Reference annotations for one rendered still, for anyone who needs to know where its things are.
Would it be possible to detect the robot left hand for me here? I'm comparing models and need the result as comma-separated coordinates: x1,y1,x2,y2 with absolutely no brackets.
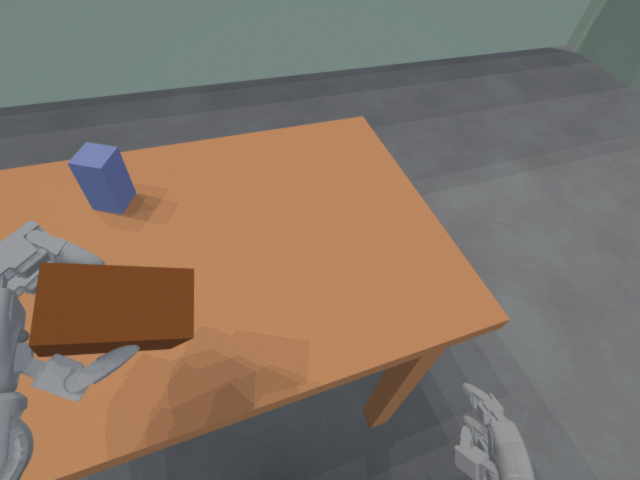
0,221,140,402

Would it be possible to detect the sponge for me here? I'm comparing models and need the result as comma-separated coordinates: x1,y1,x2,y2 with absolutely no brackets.
29,262,194,357

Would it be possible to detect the left robot forearm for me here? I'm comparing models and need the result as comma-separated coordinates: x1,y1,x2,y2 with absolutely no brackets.
0,392,34,480

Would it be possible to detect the robot right hand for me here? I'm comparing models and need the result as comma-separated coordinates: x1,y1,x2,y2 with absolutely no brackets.
455,383,535,480

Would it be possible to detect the table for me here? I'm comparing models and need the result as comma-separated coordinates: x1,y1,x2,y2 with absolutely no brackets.
0,116,510,480

